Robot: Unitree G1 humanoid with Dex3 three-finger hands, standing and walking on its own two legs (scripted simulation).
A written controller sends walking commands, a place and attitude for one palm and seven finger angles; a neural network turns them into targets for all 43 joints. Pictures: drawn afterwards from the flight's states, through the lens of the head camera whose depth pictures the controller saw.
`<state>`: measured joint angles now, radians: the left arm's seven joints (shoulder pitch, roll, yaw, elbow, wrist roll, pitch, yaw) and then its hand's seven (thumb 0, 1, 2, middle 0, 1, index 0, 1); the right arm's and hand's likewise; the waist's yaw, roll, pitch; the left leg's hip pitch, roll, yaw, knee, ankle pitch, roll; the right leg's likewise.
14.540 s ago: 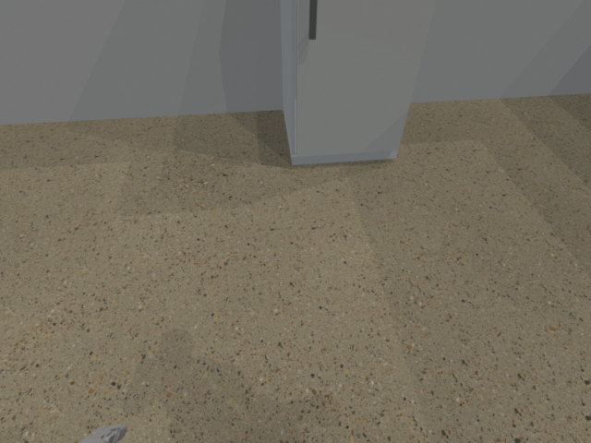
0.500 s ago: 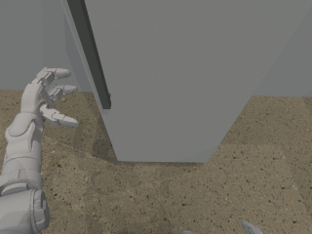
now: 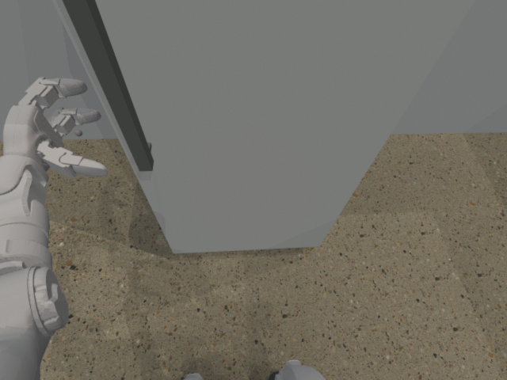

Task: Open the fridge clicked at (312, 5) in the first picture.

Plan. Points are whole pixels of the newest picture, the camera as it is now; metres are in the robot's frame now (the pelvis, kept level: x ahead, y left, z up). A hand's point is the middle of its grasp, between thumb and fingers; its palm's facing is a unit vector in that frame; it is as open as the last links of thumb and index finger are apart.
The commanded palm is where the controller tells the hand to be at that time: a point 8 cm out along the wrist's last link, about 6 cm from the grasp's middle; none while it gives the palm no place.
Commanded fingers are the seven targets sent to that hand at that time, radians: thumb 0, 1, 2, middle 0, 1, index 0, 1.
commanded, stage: move the hooked fingers beside the handle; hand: left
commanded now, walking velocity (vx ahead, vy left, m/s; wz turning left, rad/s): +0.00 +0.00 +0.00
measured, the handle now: (106, 51) +0.53 +0.19 +0.20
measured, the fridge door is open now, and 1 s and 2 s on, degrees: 0 0 0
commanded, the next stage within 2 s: feel for the door with the fingertips in 0.68 s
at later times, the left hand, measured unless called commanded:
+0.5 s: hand (79, 141) +0.45 +0.24 +0.10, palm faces +0.01 -1.00 +0.00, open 14.0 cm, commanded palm +0.43 +0.29 +0.10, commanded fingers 0.00 -0.50 0.30 -0.30 -1.20 -0.30 -1.20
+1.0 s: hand (87, 141) +0.45 +0.23 +0.10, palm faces +0.00 -1.00 +0.00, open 14.0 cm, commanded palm +0.42 +0.27 +0.10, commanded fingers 0.00 -0.50 0.30 -0.30 -1.20 -0.30 -1.20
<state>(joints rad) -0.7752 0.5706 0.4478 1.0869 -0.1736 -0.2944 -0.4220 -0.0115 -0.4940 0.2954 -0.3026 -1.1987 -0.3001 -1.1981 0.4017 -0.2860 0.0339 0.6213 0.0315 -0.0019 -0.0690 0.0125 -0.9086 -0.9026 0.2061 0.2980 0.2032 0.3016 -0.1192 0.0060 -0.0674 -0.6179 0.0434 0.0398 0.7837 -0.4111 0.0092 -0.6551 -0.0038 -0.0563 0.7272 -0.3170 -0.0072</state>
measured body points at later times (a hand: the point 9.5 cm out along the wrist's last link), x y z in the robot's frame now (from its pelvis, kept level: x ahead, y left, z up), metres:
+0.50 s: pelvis +0.01 +0.01 +0.00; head +0.09 +0.02 +0.44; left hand +0.45 +0.30 +0.10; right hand +0.06 -0.26 -0.11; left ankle -0.02 +0.11 -0.71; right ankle +0.02 -0.12 -0.71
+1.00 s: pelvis +0.00 +0.00 +0.00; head +0.08 +0.01 +0.44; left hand +0.44 +0.29 +0.11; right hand +0.04 -0.26 -0.11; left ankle -0.02 +0.11 -0.71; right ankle +0.02 -0.12 -0.71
